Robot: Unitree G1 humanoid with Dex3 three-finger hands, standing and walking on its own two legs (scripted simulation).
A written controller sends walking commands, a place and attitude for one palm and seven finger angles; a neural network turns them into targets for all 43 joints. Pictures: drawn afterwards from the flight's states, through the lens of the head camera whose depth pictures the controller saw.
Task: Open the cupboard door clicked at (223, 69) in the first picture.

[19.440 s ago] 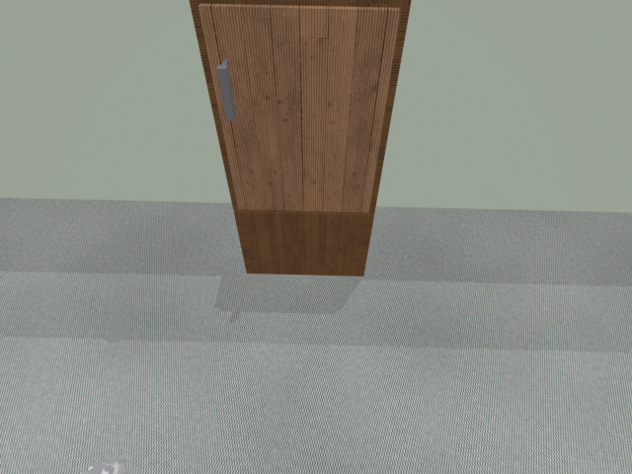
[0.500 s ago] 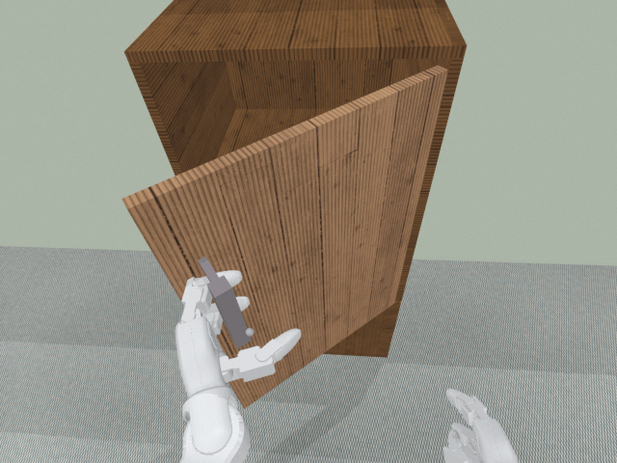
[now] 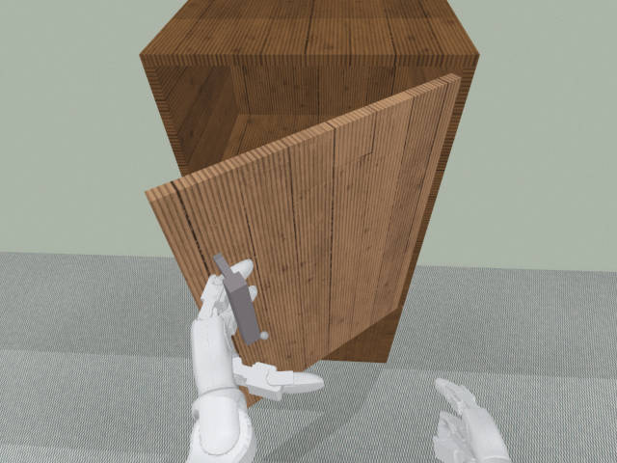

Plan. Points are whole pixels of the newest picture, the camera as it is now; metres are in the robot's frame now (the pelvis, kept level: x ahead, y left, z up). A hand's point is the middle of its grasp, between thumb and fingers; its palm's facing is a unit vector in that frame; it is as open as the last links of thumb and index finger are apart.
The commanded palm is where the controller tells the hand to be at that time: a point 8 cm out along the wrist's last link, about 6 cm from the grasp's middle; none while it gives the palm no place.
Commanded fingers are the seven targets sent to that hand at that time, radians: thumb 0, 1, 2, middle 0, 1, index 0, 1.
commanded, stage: slide the hand sideways off the handle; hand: left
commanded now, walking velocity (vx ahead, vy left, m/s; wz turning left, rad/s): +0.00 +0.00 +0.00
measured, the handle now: (236, 299) +0.30 +0.11 +0.08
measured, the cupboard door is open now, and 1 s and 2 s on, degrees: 37 41 41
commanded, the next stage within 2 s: draw the hand back to the body in 1.18 s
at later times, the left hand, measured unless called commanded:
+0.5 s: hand (260, 378) +0.21 +0.07 +0.08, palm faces -0.10 -0.99 +0.01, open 16.2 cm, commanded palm +0.17 +0.13 +0.07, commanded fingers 0.00 -0.50 0.30 -0.15 -0.30 -0.15 -0.30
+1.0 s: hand (210, 412) +0.17 +0.11 +0.07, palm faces -0.05 -1.00 -0.03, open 16.1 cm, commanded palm +0.13 +0.18 +0.07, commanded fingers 0.00 -0.50 0.30 -0.15 -0.30 -0.15 -0.30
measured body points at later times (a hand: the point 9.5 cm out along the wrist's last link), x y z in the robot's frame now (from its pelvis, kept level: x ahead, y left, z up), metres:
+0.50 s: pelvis -0.01 +0.02 -0.01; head +0.01 +0.01 +0.44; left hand +0.21 +0.12 +0.08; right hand +0.15 -0.19 -0.09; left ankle +0.01 +0.13 -0.69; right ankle -0.02 -0.07 -0.69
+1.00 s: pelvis -0.01 +0.01 -0.02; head +0.02 -0.01 +0.43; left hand +0.17 +0.17 +0.08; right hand +0.17 -0.22 -0.09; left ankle +0.01 +0.13 -0.69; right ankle -0.02 -0.07 -0.69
